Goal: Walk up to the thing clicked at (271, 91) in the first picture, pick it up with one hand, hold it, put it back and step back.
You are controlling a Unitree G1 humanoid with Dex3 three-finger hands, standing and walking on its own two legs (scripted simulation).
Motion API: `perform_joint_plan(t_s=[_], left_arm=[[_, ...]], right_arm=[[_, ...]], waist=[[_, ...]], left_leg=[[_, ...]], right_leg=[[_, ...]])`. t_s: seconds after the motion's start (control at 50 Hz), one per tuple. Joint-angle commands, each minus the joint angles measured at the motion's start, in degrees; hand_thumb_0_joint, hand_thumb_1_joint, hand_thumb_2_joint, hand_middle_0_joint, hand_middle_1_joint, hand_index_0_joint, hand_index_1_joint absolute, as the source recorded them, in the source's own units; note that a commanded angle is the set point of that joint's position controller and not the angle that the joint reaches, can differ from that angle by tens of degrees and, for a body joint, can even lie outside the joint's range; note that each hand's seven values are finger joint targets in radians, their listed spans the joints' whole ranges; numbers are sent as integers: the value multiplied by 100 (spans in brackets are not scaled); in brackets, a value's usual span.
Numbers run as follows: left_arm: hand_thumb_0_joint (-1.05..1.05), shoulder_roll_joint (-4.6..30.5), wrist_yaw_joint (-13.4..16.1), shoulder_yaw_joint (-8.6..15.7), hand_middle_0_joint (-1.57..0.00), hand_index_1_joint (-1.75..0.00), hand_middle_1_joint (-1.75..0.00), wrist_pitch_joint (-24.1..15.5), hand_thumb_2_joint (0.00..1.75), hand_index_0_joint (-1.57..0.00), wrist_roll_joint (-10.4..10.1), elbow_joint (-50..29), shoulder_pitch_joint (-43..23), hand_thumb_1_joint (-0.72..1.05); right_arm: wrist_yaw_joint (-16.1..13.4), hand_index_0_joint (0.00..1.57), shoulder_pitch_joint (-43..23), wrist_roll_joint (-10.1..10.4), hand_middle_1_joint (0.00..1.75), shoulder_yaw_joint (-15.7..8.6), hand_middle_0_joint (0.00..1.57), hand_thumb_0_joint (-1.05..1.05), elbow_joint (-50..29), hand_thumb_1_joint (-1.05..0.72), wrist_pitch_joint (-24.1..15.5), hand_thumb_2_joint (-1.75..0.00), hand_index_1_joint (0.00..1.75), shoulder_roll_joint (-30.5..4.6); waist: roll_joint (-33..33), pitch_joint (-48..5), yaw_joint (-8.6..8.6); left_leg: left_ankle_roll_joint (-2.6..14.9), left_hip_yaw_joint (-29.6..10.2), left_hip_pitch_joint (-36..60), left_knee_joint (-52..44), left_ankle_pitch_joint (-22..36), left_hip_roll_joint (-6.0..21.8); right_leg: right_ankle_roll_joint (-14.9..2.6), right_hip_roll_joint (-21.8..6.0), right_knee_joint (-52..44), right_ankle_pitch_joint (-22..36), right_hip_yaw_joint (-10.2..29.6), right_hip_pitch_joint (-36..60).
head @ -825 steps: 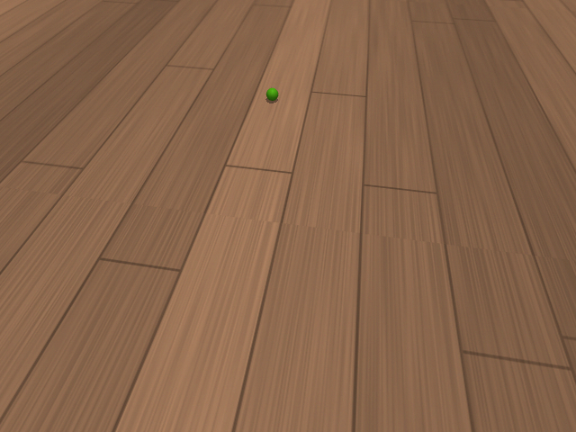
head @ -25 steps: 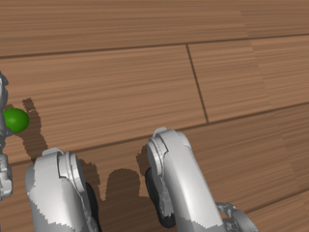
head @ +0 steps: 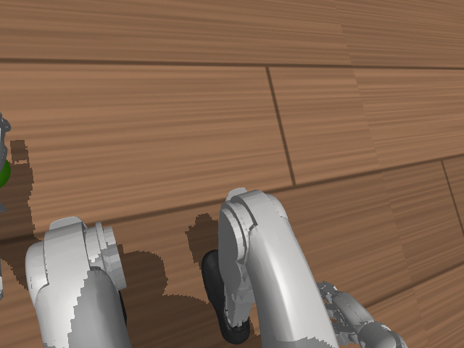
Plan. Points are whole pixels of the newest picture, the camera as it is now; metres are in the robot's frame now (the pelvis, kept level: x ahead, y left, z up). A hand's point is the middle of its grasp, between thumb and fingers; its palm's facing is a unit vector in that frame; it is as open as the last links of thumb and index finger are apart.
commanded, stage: rest palm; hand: left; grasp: from above
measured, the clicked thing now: out of the picture +0.42 +0.34 -0.26
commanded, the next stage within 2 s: close in 1.06 s
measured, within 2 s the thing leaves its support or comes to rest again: neither
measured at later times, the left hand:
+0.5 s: hand out of the picture +0.40 +0.32 -0.24, palm faces -0.46 -0.20 -0.86, open 14.2 cm
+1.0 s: hand out of the picture +0.41 +0.32 -0.25, palm faces -0.44 -0.17 -0.88, open 13.9 cm
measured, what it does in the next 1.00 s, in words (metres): stands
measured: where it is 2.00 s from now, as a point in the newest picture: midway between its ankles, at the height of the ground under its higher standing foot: (175, 328)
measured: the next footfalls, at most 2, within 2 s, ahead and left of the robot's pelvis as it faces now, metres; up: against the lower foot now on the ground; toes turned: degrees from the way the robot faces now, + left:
none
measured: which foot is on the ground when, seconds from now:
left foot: down 0.00-1.00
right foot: down 0.00-1.00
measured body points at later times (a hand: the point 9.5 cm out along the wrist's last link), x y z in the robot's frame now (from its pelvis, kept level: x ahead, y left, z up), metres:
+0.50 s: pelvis +0.00 +0.00 +0.00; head +0.26 +0.12 +0.35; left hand +0.42 +0.33 -0.19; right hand +0.06 -0.25 -0.08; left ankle +0.08 +0.13 -0.27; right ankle +0.10 -0.11 -0.27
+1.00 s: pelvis +0.00 +0.00 +0.00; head +0.26 +0.12 +0.34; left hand +0.43 +0.33 -0.20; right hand +0.09 -0.25 -0.08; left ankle +0.07 +0.13 -0.27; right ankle +0.10 -0.11 -0.27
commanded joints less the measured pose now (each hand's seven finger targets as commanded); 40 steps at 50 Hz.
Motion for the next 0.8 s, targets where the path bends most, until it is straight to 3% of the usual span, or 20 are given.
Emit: perform_joint_plan(t_s=[0.0,0.02,0.04,0.06,0.1,0.12,0.14,0.16,0.24,0.26,0.3,0.32,0.34,0.46,0.48,0.58,0.68,0.72,0.74,0.78], left_arm=[[0,1354,391,45,-6,-100,-101,365,98,-6,-284,-328,-1806,-52],[0,1393,359,8,-6,-100,-101,431,97,-6,-358,-257,-1790,-51],[0,1324,263,-6,-6,-101,-102,488,96,-7,-436,-43,-1796,-51],[0,1392,204,-34,-6,-101,-102,484,95,-7,-557,-248,-1932,-50],[0,1478,29,88,-6,-101,-103,529,94,-7,-698,-95,-1666,-50],[0,1740,-26,282,-6,-101,-103,522,94,-7,-752,-126,-1471,-50],[0,1546,-118,141,-6,-103,-104,517,94,-7,-799,19,-1419,-50],[0,1842,-164,437,-6,-102,-103,501,94,-7,-858,104,-1158,-51],[0,1847,-434,402,-6,-101,-102,310,95,-7,-965,-140,-1140,-52],[0,1829,-484,346,-6,-102,-103,237,94,-7,-961,-234,-1195,-52],[0,2047,-476,548,-6,-100,-101,74,96,-6,-942,-495,-1124,-53],[0,1919,-496,381,-6,-100,-100,-3,97,-6,-897,-420,-1136,-54],[0,1946,-490,341,-6,-100,-100,-103,97,-6,-860,-518,-1281,-54],[0,1947,-152,341,-7,-100,-99,-374,100,-6,-557,-634,-1101,-54],[0,1791,-83,194,-7,-100,-99,-383,100,-6,-505,-593,-1150,-54],[0,1638,280,-6,-8,-102,-101,-167,101,-7,-342,-258,-1190,-52],[0,1583,534,-60,-7,-102,-102,131,97,-7,-420,-208,-1346,-50],[0,1430,500,-211,-7,-102,-103,259,96,-8,-467,96,-1436,-49],[0,1606,515,-127,-7,-102,-103,273,95,-8,-525,-223,-1665,-49],[0,1598,448,-123,-7,-102,-103,374,95,-8,-613,86,-1563,-49]], right_arm=[[100,20,1070,-87,30,-395,20,0,55,-89,-180,-90,30,-1662],[114,20,1052,-62,30,-374,20,0,57,-89,-203,-90,30,-1633],[148,20,1104,-55,30,-365,20,0,19,-89,-251,-90,30,-1641],[159,20,1092,-49,30,-331,20,0,24,-89,-307,-90,30,-1640],[170,20,1043,-22,30,-279,20,0,-134,-89,-383,-90,30,-1655],[164,20,1063,-14,30,-281,20,0,-164,-89,-391,-90,30,-1716],[166,20,1015,-27,30,-221,20,0,-234,-90,-407,-90,30,-1640],[148,20,1194,-43,30,-264,20,0,-119,-90,-385,-90,30,-1707],[135,20,1198,-12,30,-217,20,0,-160,-90,-373,-90,30,-1622],[140,20,1217,-34,30,-186,20,0,-163,-90,-363,-90,30,-1624],[112,20,1278,-27,30,-124,20,0,-132,-89,-311,-90,30,-1643],[111,20,1226,-31,30,-113,20,0,-154,-89,-306,-90,30,-1606],[121,20,1260,-63,30,-56,20,0,-132,-89,-302,-90,30,-1634],[135,20,1180,-130,30,-84,20,0,-79,-89,-314,-90,30,-1787],[154,20,1078,-121,30,-50,20,0,-169,-89,-334,-90,30,-1767],[241,20,1004,-188,30,-57,20,0,-53,-89,-445,-90,30,-1855],[331,20,922,-179,30,-49,20,0,-3,-89,-560,-90,30,-1908],[386,20,917,-183,30,-41,20,0,-20,-89,-647,-90,30,-1926],[391,20,906,-170,30,-49,20,0,17,-89,-661,-90,30,-1945],[431,20,876,-137,30,-9,20,0,-108,-90,-741,-90,30,-1944]], waist=[[2731,-3406,-156],[2627,-3436,-113],[2485,-3317,-218],[2444,-3428,-144],[2269,-3405,-101],[2272,-3546,-40],[2151,-3483,-79],[1993,-3530,-85],[2145,-3570,-60],[2192,-3493,-148],[2298,-3628,-81],[2322,-3566,-142],[2348,-3455,-257],[2678,-3390,-172],[2716,-3288,-177],[2714,-2956,-255],[2720,-3051,-242],[2582,-2806,-394],[2627,-3024,-311],[2572,-2868,-375]], left_leg=[[99,587,2996,-1390,698,24],[126,571,2866,-1351,623,37],[155,569,2818,-1267,578,42],[181,552,2721,-1247,545,39],[209,539,2715,-1204,602,31],[208,515,2791,-1227,750,49],[234,509,2629,-1179,696,41],[250,502,2610,-1145,859,53],[216,456,2697,-1154,1012,67],[213,445,2690,-1145,972,66],[180,422,2803,-1173,1111,81],[169,415,2855,-1098,1099,87],[164,391,2808,-1076,1064,98],[92,354,3017,-1144,1039,138],[81,343,2983,-1179,951,125],[51,322,2961,-1293,711,128],[38,256,3054,-1345,797,147],[76,266,2875,-1248,660,150],[78,264,2935,-1275,704,149],[102,270,2865,-1175,671,156]], right_leg=[[-307,173,-1369,1269,-433,1278],[-310,193,-1426,1195,-389,1313],[-282,186,-1424,1188,-377,1349],[-272,181,-1491,1132,-349,1428],[-261,167,-1442,1187,-347,1575],[-260,185,-1446,1310,-358,1795],[-256,200,-1430,1289,-321,1836],[-217,208,-1478,1463,-336,2062],[-239,221,-1405,1648,-366,2177],[-235,223,-1395,1627,-367,2224],[-243,245,-1407,1753,-448,2341],[-243,236,-1343,1768,-442,2246],[-238,237,-1340,1750,-492,2213],[-260,308,-1280,1727,-570,2108],[-278,302,-1255,1630,-620,1953],[-294,337,-1276,1385,-700,1621],[-290,331,-1252,1472,-730,1531],[-266,327,-1269,1393,-702,1465],[-263,323,-1325,1403,-688,1523],[-250,306,-1292,1408,-648,1554]])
